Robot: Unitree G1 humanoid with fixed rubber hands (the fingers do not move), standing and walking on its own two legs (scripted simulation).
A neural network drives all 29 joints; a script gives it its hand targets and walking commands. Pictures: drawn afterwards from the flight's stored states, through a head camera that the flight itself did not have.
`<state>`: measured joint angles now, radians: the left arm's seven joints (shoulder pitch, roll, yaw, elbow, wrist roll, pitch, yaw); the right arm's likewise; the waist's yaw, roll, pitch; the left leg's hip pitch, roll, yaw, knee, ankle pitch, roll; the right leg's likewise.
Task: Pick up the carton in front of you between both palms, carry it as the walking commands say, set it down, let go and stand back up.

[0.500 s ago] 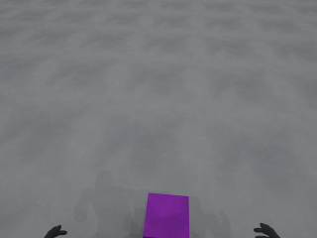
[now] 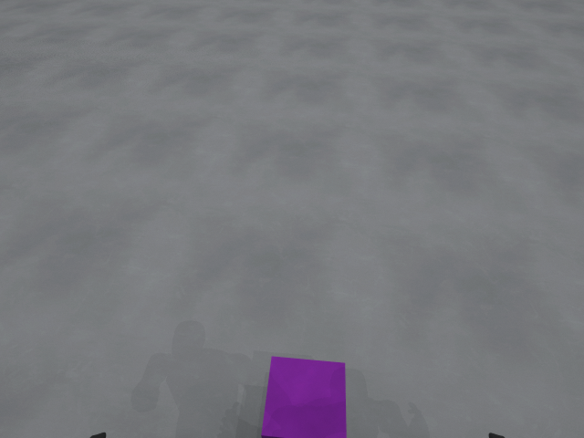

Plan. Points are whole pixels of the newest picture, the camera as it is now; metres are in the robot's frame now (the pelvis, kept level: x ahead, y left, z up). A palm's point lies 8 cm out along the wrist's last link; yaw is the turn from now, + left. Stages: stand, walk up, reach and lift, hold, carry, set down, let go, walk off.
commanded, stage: stand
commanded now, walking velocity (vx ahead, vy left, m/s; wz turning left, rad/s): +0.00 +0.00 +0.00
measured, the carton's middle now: (304, 411) +0.37 -0.03 -0.65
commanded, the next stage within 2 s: none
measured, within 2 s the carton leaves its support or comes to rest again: neither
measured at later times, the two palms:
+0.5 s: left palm out of the picture +0.08 +0.31 -0.10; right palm out of the picture +0.08 -0.30 -0.10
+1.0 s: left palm out of the picture +0.08 +0.31 -0.10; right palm out of the picture +0.07 -0.31 -0.10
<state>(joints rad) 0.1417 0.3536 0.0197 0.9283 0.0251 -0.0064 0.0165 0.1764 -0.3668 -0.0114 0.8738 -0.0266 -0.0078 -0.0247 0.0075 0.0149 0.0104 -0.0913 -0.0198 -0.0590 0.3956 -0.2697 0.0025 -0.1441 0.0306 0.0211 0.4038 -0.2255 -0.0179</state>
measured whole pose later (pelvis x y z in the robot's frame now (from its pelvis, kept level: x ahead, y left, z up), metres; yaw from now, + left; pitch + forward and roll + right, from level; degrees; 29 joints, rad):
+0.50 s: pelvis -0.01 +0.00 +0.00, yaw +0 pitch -2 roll +0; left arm 0.13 0.38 0.01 1.02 0.02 -0.01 0.01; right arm 0.16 -0.38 0.00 0.98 -0.02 -0.01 -0.02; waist 0.01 0.01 0.02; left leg -0.08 -0.02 -0.05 0.35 -0.23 0.00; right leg -0.14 0.03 0.03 0.36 -0.18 -0.01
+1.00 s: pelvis -0.01 +0.00 +0.00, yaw -1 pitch -2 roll +0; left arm 0.11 0.39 0.00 1.06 0.01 -0.01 0.01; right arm 0.14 -0.39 0.00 1.02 -0.02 -0.02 -0.02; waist 0.01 0.01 0.02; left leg -0.07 -0.02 -0.04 0.33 -0.22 0.01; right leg -0.14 0.02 0.04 0.35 -0.17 -0.01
